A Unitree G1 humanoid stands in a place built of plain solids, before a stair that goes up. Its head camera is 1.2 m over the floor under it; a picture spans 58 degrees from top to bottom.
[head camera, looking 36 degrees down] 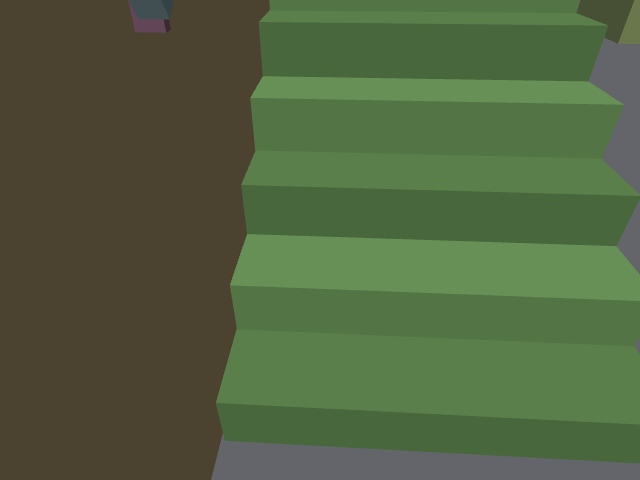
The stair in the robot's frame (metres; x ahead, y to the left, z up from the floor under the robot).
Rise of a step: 0.18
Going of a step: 0.25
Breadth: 1.20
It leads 3 degrees to the right of straight ahead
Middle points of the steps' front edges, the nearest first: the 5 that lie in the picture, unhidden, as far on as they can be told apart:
0.64 -0.32 0.19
0.89 -0.34 0.37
1.14 -0.35 0.56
1.40 -0.37 0.74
1.65 -0.38 0.93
